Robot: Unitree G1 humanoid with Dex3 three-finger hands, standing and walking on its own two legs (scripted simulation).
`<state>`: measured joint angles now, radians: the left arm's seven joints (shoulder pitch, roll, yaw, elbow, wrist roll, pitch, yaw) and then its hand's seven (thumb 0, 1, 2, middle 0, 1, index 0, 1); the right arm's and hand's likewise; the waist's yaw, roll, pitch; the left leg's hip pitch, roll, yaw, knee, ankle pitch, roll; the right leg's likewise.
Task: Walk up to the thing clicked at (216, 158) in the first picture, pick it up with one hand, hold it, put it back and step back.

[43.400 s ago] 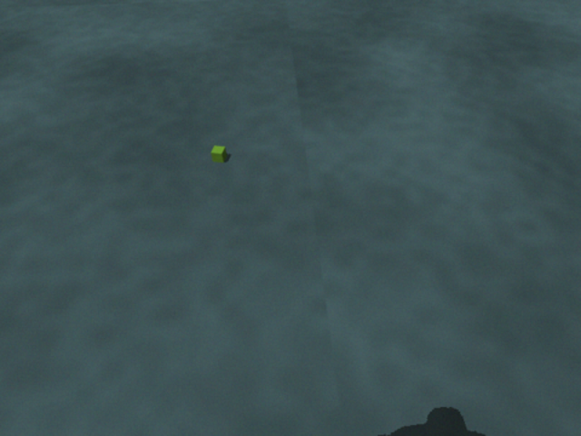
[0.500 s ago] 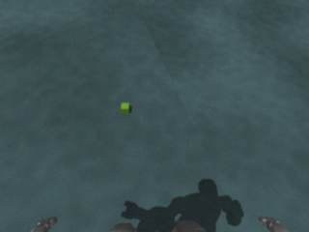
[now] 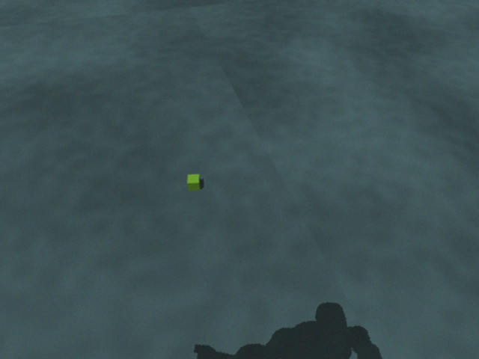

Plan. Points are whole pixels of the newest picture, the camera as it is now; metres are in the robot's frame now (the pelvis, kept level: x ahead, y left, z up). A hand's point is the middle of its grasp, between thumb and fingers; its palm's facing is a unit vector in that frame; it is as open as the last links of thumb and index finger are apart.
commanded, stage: step back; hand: left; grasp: from above
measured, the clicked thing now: (193, 182) +1.06 +0.24 -0.74
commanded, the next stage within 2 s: stand in 0.68 s
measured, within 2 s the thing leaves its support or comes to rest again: neither
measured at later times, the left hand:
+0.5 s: hand out of the picture +0.13 +0.27 -0.16, palm faces +0.06 -0.94 -0.34, open 7.4 cm
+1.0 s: hand out of the picture +0.14 +0.26 -0.14, palm faces +0.02 -0.94 -0.33, open 7.4 cm
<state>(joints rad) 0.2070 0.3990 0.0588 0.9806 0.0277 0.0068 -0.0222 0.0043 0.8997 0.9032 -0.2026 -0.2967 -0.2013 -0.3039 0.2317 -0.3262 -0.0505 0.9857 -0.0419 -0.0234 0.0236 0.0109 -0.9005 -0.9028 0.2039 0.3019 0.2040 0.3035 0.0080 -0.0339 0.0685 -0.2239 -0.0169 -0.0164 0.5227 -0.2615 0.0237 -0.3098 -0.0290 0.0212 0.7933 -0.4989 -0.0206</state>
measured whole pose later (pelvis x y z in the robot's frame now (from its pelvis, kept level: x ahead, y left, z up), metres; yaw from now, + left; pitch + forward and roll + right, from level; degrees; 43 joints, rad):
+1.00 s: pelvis +0.06 +0.00 +0.01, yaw +2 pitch -3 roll +0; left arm 0.08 0.34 0.00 1.13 0.01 -0.02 -0.01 0.00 0.90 0.90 -0.20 -0.30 -0.20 -0.30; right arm 0.03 -0.34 -0.01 1.10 -0.01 -0.01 0.01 0.01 -0.90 -0.90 0.20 0.30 0.20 0.30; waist 0.01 0.01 0.07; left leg -0.16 0.01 0.00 0.39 -0.18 0.00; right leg -0.05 -0.04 -0.02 0.34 -0.24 0.04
